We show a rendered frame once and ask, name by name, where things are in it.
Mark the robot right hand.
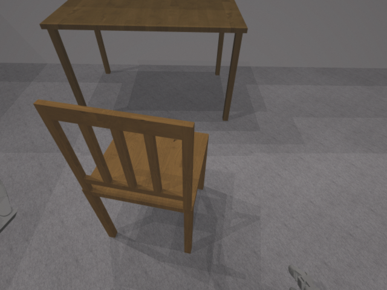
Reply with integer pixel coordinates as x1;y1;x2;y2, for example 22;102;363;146
288;265;320;290

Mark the chair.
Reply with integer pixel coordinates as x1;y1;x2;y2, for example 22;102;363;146
33;99;209;254

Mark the robot left hand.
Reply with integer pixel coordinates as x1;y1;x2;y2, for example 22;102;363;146
0;180;17;233

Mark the table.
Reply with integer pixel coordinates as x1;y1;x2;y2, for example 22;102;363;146
39;0;248;121

